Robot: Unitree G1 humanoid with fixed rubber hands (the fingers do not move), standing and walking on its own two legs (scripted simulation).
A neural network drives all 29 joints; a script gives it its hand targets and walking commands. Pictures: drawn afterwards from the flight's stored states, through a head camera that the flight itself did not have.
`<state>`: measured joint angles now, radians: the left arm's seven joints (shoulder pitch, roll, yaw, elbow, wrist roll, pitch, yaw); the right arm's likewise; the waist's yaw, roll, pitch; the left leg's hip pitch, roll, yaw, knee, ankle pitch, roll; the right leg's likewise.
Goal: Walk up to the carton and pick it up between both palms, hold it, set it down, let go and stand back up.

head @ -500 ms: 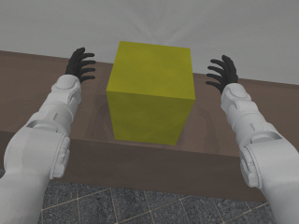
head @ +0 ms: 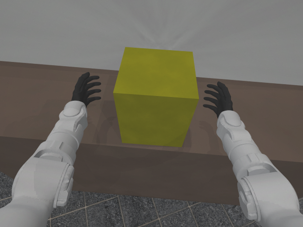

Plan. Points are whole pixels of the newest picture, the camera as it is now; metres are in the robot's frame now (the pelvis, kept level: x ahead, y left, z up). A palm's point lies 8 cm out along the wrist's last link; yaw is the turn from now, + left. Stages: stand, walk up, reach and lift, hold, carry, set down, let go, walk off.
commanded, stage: set down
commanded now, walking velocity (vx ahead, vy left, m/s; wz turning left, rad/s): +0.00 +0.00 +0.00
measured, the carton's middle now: (155, 100) +0.51 +0.00 +0.02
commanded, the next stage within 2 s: none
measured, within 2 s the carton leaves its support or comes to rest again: neither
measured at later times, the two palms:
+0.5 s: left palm (77, 141) +0.35 +0.21 +0.02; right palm (225, 146) +0.35 -0.20 +0.01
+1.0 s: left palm (73, 177) +0.27 +0.21 -0.03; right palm (229, 176) +0.28 -0.20 -0.02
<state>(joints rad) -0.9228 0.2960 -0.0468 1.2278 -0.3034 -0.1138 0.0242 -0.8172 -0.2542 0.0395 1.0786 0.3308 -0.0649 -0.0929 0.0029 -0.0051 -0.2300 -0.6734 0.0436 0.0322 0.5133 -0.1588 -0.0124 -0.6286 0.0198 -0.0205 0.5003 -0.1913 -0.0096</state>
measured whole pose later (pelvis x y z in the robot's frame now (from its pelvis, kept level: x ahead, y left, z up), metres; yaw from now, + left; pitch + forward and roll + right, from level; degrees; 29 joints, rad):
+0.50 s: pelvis +0.01 +0.00 +0.01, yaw +1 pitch +11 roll -1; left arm -0.43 0.23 -0.02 0.89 -0.24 -0.22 0.02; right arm -0.41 -0.21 0.02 0.90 0.30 -0.23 -0.05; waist 0.01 0.01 -0.13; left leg -0.51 0.04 0.02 0.50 -0.19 -0.01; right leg -0.45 0.02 -0.03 0.47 -0.21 -0.01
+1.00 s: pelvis +0.02 -0.01 +0.01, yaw +1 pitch +3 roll -1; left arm -0.09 0.24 -0.04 0.76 -0.20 -0.37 0.01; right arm -0.12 -0.14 0.03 0.83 0.22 -0.41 -0.06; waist -0.01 -0.03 -0.02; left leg -0.34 0.04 0.01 0.53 -0.24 -0.02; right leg -0.29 0.02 -0.04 0.51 -0.27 -0.02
